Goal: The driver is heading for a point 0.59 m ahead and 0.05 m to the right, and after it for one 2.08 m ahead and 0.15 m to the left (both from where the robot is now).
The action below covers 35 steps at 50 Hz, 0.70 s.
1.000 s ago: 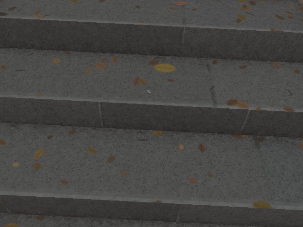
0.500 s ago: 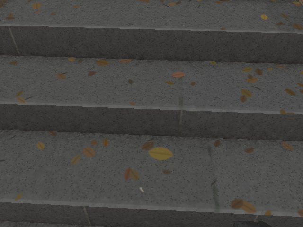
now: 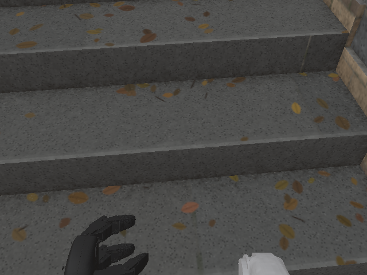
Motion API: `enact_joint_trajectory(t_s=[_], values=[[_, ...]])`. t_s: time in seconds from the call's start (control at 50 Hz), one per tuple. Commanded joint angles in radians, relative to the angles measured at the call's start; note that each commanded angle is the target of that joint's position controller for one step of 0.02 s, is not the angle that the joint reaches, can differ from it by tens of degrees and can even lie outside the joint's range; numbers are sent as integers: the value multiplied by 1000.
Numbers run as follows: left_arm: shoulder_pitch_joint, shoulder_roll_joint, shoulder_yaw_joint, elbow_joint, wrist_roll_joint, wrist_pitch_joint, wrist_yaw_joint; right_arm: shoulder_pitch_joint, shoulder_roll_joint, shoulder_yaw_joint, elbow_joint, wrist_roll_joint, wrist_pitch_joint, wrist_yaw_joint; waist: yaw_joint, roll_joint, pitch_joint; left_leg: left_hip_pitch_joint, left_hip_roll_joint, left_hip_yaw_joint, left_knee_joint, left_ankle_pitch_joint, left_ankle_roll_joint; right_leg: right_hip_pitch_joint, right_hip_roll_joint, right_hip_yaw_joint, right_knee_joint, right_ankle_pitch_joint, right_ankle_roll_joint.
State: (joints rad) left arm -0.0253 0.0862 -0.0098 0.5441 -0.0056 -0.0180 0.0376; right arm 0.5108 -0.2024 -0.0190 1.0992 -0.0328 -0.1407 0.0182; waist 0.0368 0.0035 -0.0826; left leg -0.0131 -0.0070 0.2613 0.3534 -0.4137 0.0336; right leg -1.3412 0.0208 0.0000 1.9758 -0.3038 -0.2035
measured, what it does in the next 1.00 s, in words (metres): climbs: right foot 0.15 m higher, then left foot 0.15 m higher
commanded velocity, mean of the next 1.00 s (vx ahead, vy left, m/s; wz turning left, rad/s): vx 0.57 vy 0.09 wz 0.08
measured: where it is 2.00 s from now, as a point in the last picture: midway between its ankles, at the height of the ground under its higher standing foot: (199, 134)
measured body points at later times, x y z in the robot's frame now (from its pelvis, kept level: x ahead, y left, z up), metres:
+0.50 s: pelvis +0.44 -0.02 +0.21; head +0.45 -0.05 +0.66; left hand +0.54 +0.25 +0.10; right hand +0.61 -0.24 +0.13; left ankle +0.59 -0.01 -0.43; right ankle +0.25 -0.03 -0.48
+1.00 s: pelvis +0.69 -0.06 +0.32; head +0.70 -0.01 +0.77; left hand +0.94 +0.15 +0.27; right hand +0.63 -0.30 +0.21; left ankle +0.60 -0.02 -0.42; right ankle +0.84 -0.18 -0.22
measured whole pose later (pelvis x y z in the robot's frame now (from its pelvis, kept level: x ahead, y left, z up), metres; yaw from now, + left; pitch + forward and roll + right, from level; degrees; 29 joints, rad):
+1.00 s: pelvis +0.69 -0.06 +0.32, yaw +7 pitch +5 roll -6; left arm -0.07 0.14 -0.02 0.59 0.02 -0.05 0.00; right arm 0.62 -0.18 0.00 0.91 -0.01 -0.10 0.05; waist -0.03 0.01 -0.07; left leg -0.18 -0.16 -0.37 0.53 -0.32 0.12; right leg -1.11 0.05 -0.05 1.53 -0.43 0.04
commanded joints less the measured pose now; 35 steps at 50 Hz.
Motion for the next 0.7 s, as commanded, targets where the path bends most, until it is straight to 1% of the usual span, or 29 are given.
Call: enact_joint_trajectory(t_s=[0.02, 0.04, 0.06, 0.08, 0.1, 0.12, 0.14, 0.16, 0.18, 0.2, 0.22, 0.24, 0.26, 0.28, 0.34, 0.36, 0.38, 0.44, 0.46, 0.48, 0.5, 0.52, 0.54, 0.56, 0.58, 0.6, 0.62, 0.66, 0.7], values=[[-21, 69, -28, -68, 3, 13, -17, -80, -86, 11, -94, 62, -19, -35, 102, -37, 125, -479, 110, 62, -326, 995, 6, 625, 36, -260, -506, -8, 16], [34, 127, -5, -24, 6, 11, -31, -56, -179, -4, -153, 96, -27, -66, 101, -20, -45, -399, 137, 48, -180, 1685, 33, 847, 129, -347, -521, -3, 27], [181, 148, 7, -13, -9, 20, -34, -96, -320, -43, -180, 85, -41, -81, 183, 138, -157, -222, 219, 21, -5, 1997, 55, 907, 103, -307, -631, -16, 26], [404, 203, 37, 44, -12, 15, -35, -173, -369, -75, -230, 91, -25, -77, 277, 216, -284, -80, 247, -15, 241, 2169, 63, 1011, 127, -263, -704, -71, 17], [535, 294, 71, 85, 1, -1, -43, -222, -356, -81, -280, 100, -15, -58, 297, 229, -326, -54, 257, -68, 561, 2066, 83, 1122, 155, -131, -920, -195, -16], [422, 347, 113, 80, 2, -23, -55, -249, -239, -75, -327, 47, -13, -24, 223, 92, -265, -203, 132, -107, 951, 1096, 59, 1186, 131, 105, -1225, -154, -89], [277, 403, 136, 79, 4, 10, -42, -308, -131, -53, -467, 0, -36, 34, 113, -298, -249, -767, -118, -217, 1559, 277, -14, 1374, -33, 705, -1470, 2, -267], [240, 382, 135, 49, 13, 26, -25, -280, -80, -32, -552, -41, -61, 41, 53, -123, -320, -939, -78, -376, 1783, 280, 5, 1418, -126, 990, -1653, -261, -280], [278, 323, 120, 100, 13, 7, -18, -335, -36, -13, -584, -43, -61, 31, 41, 9, -187, -1026, -52, -377, 1840, 265, -1, 1328, -140, 999, -1719, -303, -242], [365, 251, 103, 186, 36, -14, -4, -400, 45, 20, -641, -51, -56, 24, 3, 77, 18, -1147, -38, -382, 1866, 207, 14, 1203, -98, 899, -1704, -242, -191], [409, 231, 101, 241, 46, -39, -3, -451, 123, 63, -681, -76, -34, 11, -29, 124, 61, -1200, -21, -395, 1929, 162, 34, 1130, -52, 729, -1631, -87, -167], [372, 212, 88, 222, 56, -47, 2, -382, 114, 79, -657, -74, -7, 3, -68, 114, 82, -1214, 4, -377, 1907, 149, 31, 1084, -36, 612, -1616, 6, -133], [380, 207, 87, 241, 85, -59, 24, -318, 55, 54, -634, -82, 33, -3, -106, 317, 201, -1251, 11, -344, 1887, 199, 1, 999, -80, 560, -1524, 424, -2], [405, 234, 85, 278, 77, -79, 13, -323, 78, 62, -647, -65, 52, -5, -114, 308, 181, -1252, 24, -284, 1846, 153, -5, 968, -72, 427, -1490, 587, 81], [519, 260, 87, 351, 47, -106, -20, -587, 169, 102, -757, -11, 104, -48, -56, -22, 150, -1288, 42, -187, 1642, -79, 38, 1007, -17, 144, -1576, 665, 176], [494, 257, 86, 328, 35, -105, -14, -613, 135, 106, -758, 15, 115, -48, -35, -24, 138, -1073, 39, -111, 1356, -10, 38, 933, -36, 88, -1752, 805, 171], [481, 266, 87, 304, 18, -108, -8, -596, 82, 83, -727, 8, 115, -44, -29, 8, 68, -833, 23, -52, 1177, 91, 47, 929, -45, 35, -1817, 1011, 202], [268, 360, 134, 204, -8, -161, 21, -269, -29, 28, -600, 40, 142, -62, -224, -172, -173, -301, -41, -47, 922, 144, 100, 1035, -222, 45, -1620, 1822, 172], [222, 452, 153, 236, -33, -155, -16, 11, -128, -22, -537, 60, 116, -76, -388, -387, -332, -39, -26, -126, 833, 172, 81, 1106, -152, -11, -1438, 1653, 71], [108, 400, 160, 189, -41, -141, -31, 157, -196, -65, -440, 57, 94, -73, -491, -157, -303, 57, -66, -196, 537, 153, 131, 1080, -31, -69, -916, 1442, 86], [-143, 323, 154, 45, -1, -128, -21, 101, -246, -95, -404, 61, 102, -62, -503, 290, -48, -63, -52, -306, 157, 428, 301, 823, 154, -50, -231, 418, 185], [98, 109, 93, -49, 59, -123, -24, -141, -193, -71, -430, 38, 102, -52, -124, 353, -70, 44, 141, -800, 212, 1221, 436, 413, 212, 87, 156, -134, 225], [713, 96, 69, 254, 112, -29, -145, 110, -108, -5, -370, -75, 187, 39, -128, -110, -235, 213, 300, -1457, 53, 1383, 511, 217, 335, 644, 246, 402, 61], [623, 301, 108, 273, 40, 5, -178, -90, -74, -4, -369, -74, 231, 95, -138, -237, -39, 92, 319, -1321, 82, 1093, 370, 34, 222, 552, 293, 453, 98], [517, 325, 121, 244, 23, 21, -138, -207, -5, 18, -295, -61, 226, 120, -51, -338, -89, -21, 267, -1093, 75, 824, 229, 78, 128, 469, 161, 463, 94], [400, 163, 43, 125, 95, -6, -106, -245, -19, 23, -201, -33, 166, 102, 102, -159, -115, -107, 164, -828, 129, 656, 160, 50, 38, 309, 102, 356, 66], [353, 95, -10, 110, 98, -12, -80, -192, 82, 47, -124, -65, 143, 83, 97, -70, -106, -184, 113, -634, 166, 732, 172, -18, -7, 233, 111, 300, 11], [195, 120, -24, 14, 7, -35, -57, -177, 114, 67, -120, -74, 64, 79, 96, -55, -11, -610, -27, -426, 87, 491, 19, 243, -71, 74, -63, 240, 21], [62, 153, -13, -31, 1, -55, -59, -1, 5, 51, -102, -41, 1, 55, 25, 69, -24, -601, -74, -475, 57, 549, -35, 311, -47, -16, -44, 193, 114]])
